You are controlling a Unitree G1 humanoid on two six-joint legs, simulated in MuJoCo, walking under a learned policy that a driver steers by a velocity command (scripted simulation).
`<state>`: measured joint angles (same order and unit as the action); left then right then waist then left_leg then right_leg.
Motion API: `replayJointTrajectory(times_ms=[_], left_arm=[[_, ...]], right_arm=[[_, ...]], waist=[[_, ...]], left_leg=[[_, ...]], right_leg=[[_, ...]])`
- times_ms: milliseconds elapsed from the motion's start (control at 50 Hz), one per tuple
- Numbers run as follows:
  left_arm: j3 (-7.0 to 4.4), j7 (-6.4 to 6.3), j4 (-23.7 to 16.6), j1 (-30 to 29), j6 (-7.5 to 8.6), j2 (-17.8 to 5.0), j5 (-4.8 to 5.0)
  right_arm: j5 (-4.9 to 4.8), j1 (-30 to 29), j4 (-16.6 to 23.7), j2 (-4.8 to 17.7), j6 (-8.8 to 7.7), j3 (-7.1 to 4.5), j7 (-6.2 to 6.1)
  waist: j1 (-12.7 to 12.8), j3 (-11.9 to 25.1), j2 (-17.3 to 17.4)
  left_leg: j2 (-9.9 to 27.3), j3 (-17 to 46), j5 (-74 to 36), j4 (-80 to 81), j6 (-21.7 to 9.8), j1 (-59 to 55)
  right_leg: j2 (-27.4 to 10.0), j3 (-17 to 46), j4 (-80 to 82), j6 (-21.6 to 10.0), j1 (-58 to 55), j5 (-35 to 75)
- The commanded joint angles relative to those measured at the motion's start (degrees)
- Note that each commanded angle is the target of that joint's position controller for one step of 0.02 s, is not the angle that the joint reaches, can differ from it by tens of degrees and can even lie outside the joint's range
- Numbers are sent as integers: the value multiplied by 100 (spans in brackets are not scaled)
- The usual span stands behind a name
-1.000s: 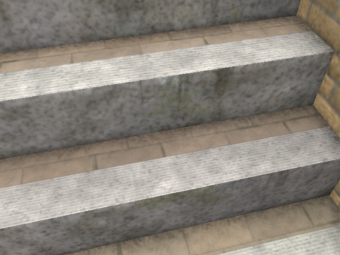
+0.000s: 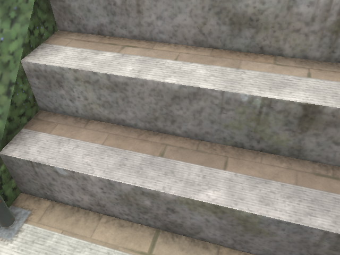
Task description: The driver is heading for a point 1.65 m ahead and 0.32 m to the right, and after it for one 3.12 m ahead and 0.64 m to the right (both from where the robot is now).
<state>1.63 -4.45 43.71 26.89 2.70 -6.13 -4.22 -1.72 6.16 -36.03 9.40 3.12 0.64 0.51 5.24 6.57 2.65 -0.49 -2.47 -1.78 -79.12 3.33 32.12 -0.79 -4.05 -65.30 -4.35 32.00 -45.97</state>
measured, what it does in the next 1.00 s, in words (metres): walks ahead: left foot 0.21 m lower, then right foot 0.21 m higher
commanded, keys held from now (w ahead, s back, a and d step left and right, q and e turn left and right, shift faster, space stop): w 1.00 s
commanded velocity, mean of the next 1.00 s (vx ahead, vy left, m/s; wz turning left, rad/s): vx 0.50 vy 0.00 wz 0.02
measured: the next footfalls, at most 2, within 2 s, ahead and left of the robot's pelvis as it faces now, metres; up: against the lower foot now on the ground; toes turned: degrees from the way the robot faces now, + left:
left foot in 0.12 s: -0.03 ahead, +0.10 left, -0.21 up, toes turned +8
right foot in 0.48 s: +0.10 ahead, -0.15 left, +0.00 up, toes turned -5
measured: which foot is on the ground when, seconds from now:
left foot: up 0.00-0.10, down 0.12-0.52, up 0.54-1.00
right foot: down 0.00-0.08, up 0.10-0.46, down 0.48-1.00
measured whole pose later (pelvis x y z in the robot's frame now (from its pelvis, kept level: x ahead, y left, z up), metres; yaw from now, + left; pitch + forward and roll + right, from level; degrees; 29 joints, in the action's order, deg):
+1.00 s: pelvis +0.12 -0.03 +0.09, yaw +0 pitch +2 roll +2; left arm 1.7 -0.5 59.2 31.2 4.1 -2.6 -2.7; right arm -2.2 7.6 -44.7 3.7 -2.6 4.6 0.3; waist 5.8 6.1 0.5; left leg 3.3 2.6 1.7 -123.8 -1.3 79.2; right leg -4.2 -4.3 -30.1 -1.6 9.8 -22.7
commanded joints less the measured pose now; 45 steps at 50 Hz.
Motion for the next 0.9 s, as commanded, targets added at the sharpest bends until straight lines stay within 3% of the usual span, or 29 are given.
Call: replayJointTrajectory(times_ms=[20,60,100,120,140,160,180,200,220,240,260,300,340,360,380,400,420,440,480,500,520,540,560,600,640,700,760,800,900], left_arm=[[-278,-165,-836,-575,-10,-901,198],[-245,-179,-1296,-1255,-82,-710,502],[54,-38,-1672,-1541,-80,161,655],[178,120,-1873,-1677,-57,564,660],[259,287,-2062,-1743,97,857,687],[325,509,-1594,-491,255,316,368],[336,616,-1443,-613,343,-18,246],[405,511,-1599,-953,241,-190,403],[378,350,-1649,-1784,155,-242,502],[386,282,-1722,-2686,96,-241,582],[433,269,-1845,-3437,69,-204,450],[588,372,-2112,-4007,111,136,347],[736,470,-2256,-4254,165,266,525],[803,453,-2245,-4207,161,383,543],[987,474,-2422,-4390,149,559,475],[993,476,-2152,-3957,130,605,442],[954,493,-2024,-3740,146,427,404],[690,549,-1808,-3478,206,71,410],[324,557,-1212,-1910,149,-472,320],[146,588,-881,-1368,57,-824,303],[-138,509,-362,-633,-152,-1406,142],[-377,360,0,315,-318,-1886,76],[-313,289,28,-287,-265,-1615,40],[-90,395,232,-1679,-156,-601,108],[128,526,730,-1839,-87,398,134],[31,571,946,-1521,-49,-21,115],[-6,513,954,-1075,8,-297,152],[-19,521,1096,-729,76,-380,61],[-127,408,1316,471,187,-485,147]], right_arm=[[109,-361,227,459,31,-267,-49],[406,711,-511,219,54,-212,3],[557,1023,-994,-324,-97,57,185],[792,518,-942,-399,-258,193,201],[784,548,-1008,296,-369,114,171],[440,1023,-1009,1339,-465,-278,31],[186,1460,-992,1635,-439,-421,-35],[45,1561,-849,2340,-478,-659,-157],[68,1292,-774,1924,-545,-551,-315],[251,1437,-870,1754,-655,-480,-407],[382,1694,-1022,1377,-725,-357,-407],[495,1854,-1322,869,-708,-176,-331],[384,1674,-1528,479,-736,12,-247],[314,1846,-1691,459,-742,47,-240],[124,1854,-1784,777,-693,-42,-304],[79,1874,-1956,816,-561,-59,-306],[-98,2120,-2181,910,-483,-67,-314],[-65,2589,-2354,1084,-607,-98,-215],[79,2330,-2309,1745,-631,-268,-193],[103,1901,-2082,1718,-677,-318,-191],[148,1756,-1891,982,-696,-225,-5],[217,1062,-1697,625,-738,-181,187],[158,105,-1159,144,-815,-149,359],[110,-481,-216,-539,-835,137,351],[137,512,-380,-471,-723,213,280],[76,902,-480,-411,-677,314,175],[123,500,-395,-305,-649,338,4],[136,314,-490,-404,-623,332,-34],[9,-627,-364,-388,-637,290,-54]], waist=[[-191,-386,-1044],[-490,-802,-526],[-363,-1251,1160],[-88,-1254,1017],[141,-761,939],[332,376,446],[-57,881,-192],[-142,1151,319],[-399,838,-555],[-722,280,-873],[-1012,-127,-1309],[-938,-745,-730],[-716,-1026,-155],[-686,-886,40],[-603,-656,295],[-384,-298,269],[-237,195,344],[-235,784,561],[477,1386,1466],[570,1421,1253],[496,1343,-653],[837,1264,-1855],[578,467,-1456],[-466,-1017,-1051],[-1206,-1182,-564],[-1353,-1059,-751],[-1101,-1031,-550],[-900,-797,-660],[-147,-780,-635]], left_leg=[[158,-415,876,3444,-382,-1154],[414,-747,-921,6098,-909,-2107],[768,-560,-2381,7824,-1328,-1780],[769,-621,-2712,7067,-1180,-1819],[1220,172,-5717,4871,-874,-3098],[2059,856,-4146,4672,-1180,-3878],[2238,1284,-2221,4948,-1428,-5012],[3385,2873,1101,5957,-2193,-5389],[3437,3760,3609,6553,-2156,-5289],[3602,4238,3773,6785,-2177,-4961],[3152,3872,3354,6778,-1891,-4515],[2357,2628,2606,6795,-1507,-3132],[1723,1441,2155,7258,-1389,-1477],[1624,1178,1846,7498,-1457,-1286],[1688,965,1340,8459,-1588,-958],[1568,543,489,8427,-1661,-877],[1365,-262,-2598,7984,-1542,-1109],[1334,-469,-6611,7185,-1691,-1894],[1749,-274,-8893,5712,-1856,-3623],[1696,-202,-8011,4928,-1884,-3517],[991,-189,-5703,3406,-1751,-1244],[91,581,-400,1303,-1692,371],[-380,1814,545,-2133,-1421,1382],[-282,1749,674,-4265,-1422,3145],[-288,1733,245,-4428,-1394,3295],[-300,1438,-144,-4434,-1114,3823],[-229,1085,-376,-3888,-800,3975],[-120,774,-461,-4605,-647,4324],[393,693,-150,-4054,-484,5806]], right_leg=[[-798,1457,1301,-389,349,1908],[-384,962,-446,-185,1251,1608],[745,139,-4410,89,2075,984],[1121,759,-6502,36,3043,821],[1003,952,-7506,141,4814,971],[341,1377,-7177,182,4857,1904],[78,1439,-7125,378,5780,1983],[-512,1760,-7362,661,6347,1796],[-628,1758,-7674,923,7112,2206],[-687,1794,-7717,1115,7468,2657],[-588,1610,-7852,1108,7547,3034],[-553,1363,-7617,779,7039,3388],[-545,779,-6139,423,5611,3771],[-567,465,-5796,331,5168,3962],[-794,-87,-4486,191,3977,2874],[-684,-351,-3762,27,2641,2345],[-328,-629,-2632,-220,1288,1502],[238,-1237,-2322,-302,378,977],[577,-514,-698,-334,-232,410],[437,393,74,-456,-644,819],[-717,3360,1734,-1167,-1735,-548],[-1289,5875,4300,-1691,-2407,-1784],[-1619,6552,4705,-1479,-1394,-1415],[-1495,4227,3721,-875,221,-642],[-1041,2517,3374,-257,552,598],[-1036,1465,3987,-388,369,1497],[-1041,1212,4389,-607,447,1659],[-1227,1485,4581,-900,-71,1760],[-1666,1941,4767,-877,-2429,1902]])
Velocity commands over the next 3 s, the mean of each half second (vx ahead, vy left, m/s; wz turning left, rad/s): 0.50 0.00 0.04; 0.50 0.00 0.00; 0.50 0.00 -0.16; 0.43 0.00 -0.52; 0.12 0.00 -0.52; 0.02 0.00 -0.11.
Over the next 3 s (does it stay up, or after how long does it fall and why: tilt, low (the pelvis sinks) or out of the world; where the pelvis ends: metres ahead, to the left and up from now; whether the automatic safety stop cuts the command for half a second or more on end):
stays up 0.73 0.06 0.58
